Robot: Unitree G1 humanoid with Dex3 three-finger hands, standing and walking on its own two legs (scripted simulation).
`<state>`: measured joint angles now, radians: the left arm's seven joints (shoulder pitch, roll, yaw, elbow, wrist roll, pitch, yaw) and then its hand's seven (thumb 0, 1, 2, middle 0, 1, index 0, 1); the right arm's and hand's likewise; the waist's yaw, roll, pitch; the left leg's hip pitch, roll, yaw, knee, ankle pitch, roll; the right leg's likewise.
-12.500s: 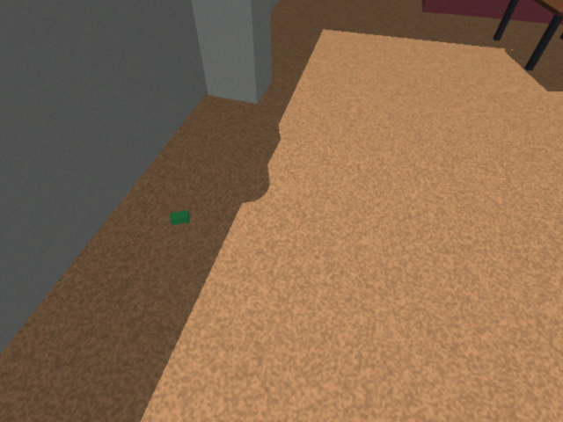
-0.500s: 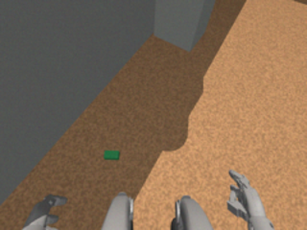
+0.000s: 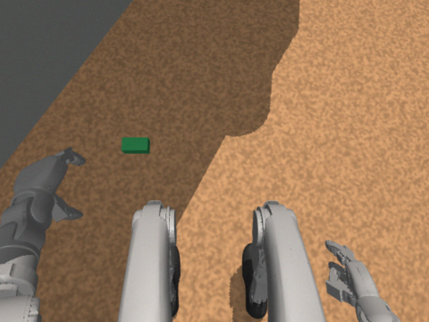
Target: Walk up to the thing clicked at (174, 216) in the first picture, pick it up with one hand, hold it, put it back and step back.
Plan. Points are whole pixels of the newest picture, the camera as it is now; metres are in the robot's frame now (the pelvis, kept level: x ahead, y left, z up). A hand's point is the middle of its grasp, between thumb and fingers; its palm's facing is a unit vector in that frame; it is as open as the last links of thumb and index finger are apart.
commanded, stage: rise first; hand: left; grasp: from above
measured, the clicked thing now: (136, 145) +0.53 +0.26 -0.43
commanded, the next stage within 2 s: none
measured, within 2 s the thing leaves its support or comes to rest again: neither
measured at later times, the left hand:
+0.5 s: hand (90, 166) +0.41 +0.32 -0.25, palm faces -0.48 -0.07 -0.87, open 12.1 cm
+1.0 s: hand (102, 158) +0.45 +0.31 -0.29, palm faces -0.48 -0.02 -0.88, open 12.3 cm
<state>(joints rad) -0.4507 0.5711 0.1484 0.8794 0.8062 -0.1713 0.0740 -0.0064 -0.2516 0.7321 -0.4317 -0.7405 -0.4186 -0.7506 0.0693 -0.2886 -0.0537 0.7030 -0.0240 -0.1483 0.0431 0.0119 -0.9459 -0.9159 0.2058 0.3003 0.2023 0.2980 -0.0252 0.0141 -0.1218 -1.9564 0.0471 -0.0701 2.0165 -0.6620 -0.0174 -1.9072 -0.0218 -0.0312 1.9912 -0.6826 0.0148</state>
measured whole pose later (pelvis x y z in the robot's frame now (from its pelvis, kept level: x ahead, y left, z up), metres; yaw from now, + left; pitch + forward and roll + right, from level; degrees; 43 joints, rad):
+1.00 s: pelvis +0.00 +0.01 -0.12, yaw -5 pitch +33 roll -8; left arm -0.91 0.84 0.16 1.42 1.35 -0.38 0.38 0.00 -0.21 0.74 -0.36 -0.70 -0.36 -0.69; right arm 0.09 -0.27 0.05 0.75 -0.18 0.01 0.13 0.00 -0.91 -0.90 0.21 0.30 0.20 0.30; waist -0.20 -0.04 -0.02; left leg -2.33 0.03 -0.16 2.42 -0.68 -0.01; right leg -2.24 0.00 -0.07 2.34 -0.69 0.04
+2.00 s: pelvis +0.00 +0.01 -0.14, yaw -7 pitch +32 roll -11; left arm -1.02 0.93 0.14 1.52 1.35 -0.32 0.40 0.00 -0.35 0.85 -0.25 -0.85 -0.25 -0.85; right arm 0.11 -0.28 0.12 0.73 -0.20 -0.02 0.15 0.00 -0.91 -0.91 0.21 0.30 0.20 0.30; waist -0.27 -0.06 0.03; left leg -2.37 0.03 -0.19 2.48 -0.69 0.00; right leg -2.26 0.01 -0.09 2.37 -0.69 0.05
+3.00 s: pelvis -0.01 +0.01 -0.14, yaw -8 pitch +32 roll -11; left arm -1.02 0.96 0.13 1.50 1.34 -0.32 0.37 0.00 -0.34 0.85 -0.27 -0.83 -0.26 -0.84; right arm 0.14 -0.29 0.16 0.70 -0.19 -0.03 0.15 0.00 -0.91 -0.90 0.21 0.30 0.20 0.30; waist -0.29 -0.06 0.04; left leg -2.37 0.03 -0.20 2.47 -0.68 0.00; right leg -2.25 0.02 -0.11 2.35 -0.67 0.06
